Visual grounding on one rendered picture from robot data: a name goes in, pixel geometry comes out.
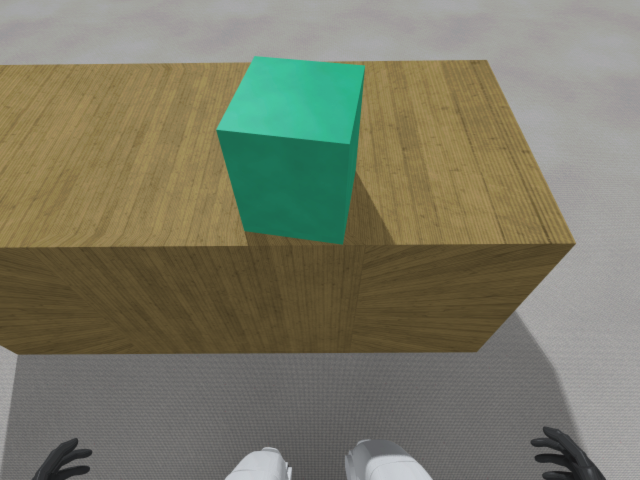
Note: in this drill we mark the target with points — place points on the left robot thigh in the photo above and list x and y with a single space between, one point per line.
261 465

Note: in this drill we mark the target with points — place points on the pedestal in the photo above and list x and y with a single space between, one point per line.
120 232

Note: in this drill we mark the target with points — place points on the carton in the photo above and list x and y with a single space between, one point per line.
289 138

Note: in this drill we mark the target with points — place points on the right robot thigh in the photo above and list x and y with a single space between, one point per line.
382 460

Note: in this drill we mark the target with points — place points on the left robot hand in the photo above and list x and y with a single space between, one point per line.
60 456

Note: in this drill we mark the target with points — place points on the right robot hand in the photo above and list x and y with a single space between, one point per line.
574 458

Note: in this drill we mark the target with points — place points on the robot thigh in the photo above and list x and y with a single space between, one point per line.
382 460
261 465

